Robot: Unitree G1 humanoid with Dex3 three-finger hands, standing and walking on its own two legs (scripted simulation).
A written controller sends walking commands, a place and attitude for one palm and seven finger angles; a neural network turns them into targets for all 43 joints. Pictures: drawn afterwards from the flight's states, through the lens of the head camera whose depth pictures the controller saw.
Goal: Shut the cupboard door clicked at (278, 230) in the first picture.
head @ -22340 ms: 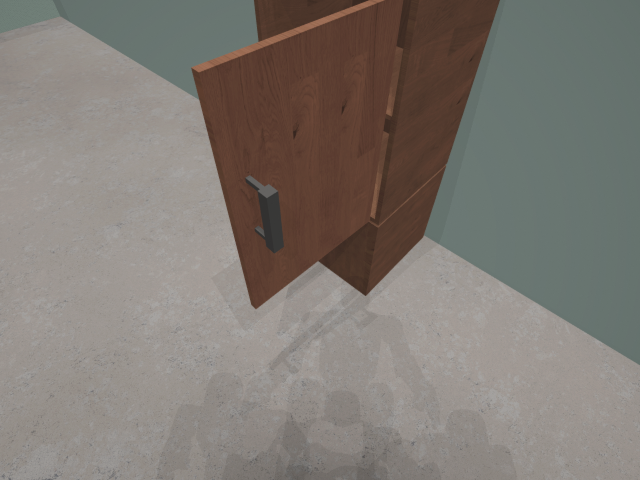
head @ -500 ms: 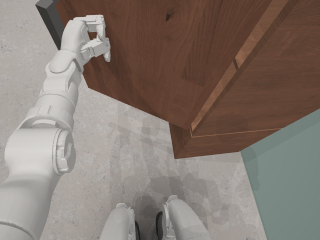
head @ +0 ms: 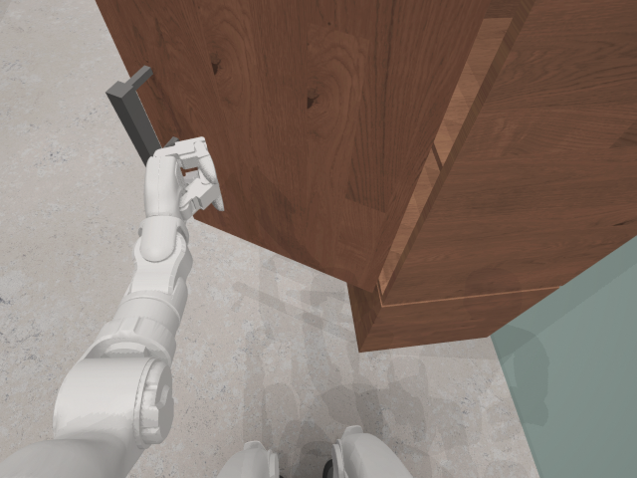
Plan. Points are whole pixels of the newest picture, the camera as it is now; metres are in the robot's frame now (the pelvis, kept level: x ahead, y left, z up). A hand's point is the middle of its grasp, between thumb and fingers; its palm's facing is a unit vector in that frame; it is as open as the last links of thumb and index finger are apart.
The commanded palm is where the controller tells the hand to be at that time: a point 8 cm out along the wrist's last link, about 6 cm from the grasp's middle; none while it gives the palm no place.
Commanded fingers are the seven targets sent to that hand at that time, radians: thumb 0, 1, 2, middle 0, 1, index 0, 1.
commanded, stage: pull the fist back off the door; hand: left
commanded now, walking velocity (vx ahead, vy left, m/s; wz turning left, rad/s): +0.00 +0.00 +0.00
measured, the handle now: (150, 122) +0.60 +0.20 +0.05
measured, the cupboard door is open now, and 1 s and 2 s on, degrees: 59 59 59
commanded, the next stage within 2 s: draw the hand back to the body in 0.28 s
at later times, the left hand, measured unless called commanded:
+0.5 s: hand (211, 211) +0.43 +0.10 +0.07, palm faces +0.00 -1.00 -0.04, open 3.1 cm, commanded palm +0.38 +0.16 +0.08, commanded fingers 0.00 0.90 0.90 -1.30 -1.50 -1.30 -1.50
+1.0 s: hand (105, 282) +0.31 +0.17 +0.14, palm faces +0.01 -0.99 -0.15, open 3.1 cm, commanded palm +0.27 +0.23 +0.16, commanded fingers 0.00 0.90 0.90 -1.00 -1.17 -1.00 -1.17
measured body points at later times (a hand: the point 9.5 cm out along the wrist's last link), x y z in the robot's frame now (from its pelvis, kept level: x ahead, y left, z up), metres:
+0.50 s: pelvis -0.02 -0.01 +0.00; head +0.07 -0.01 +0.44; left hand +0.42 +0.15 +0.07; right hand +0.08 -0.25 -0.12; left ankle -0.01 +0.08 -0.66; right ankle +0.02 -0.07 -0.66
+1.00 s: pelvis +0.01 +0.01 +0.05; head +0.02 +0.00 +0.50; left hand +0.30 +0.22 +0.15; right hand +0.19 -0.23 -0.03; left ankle -0.01 +0.08 -0.66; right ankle +0.02 -0.07 -0.66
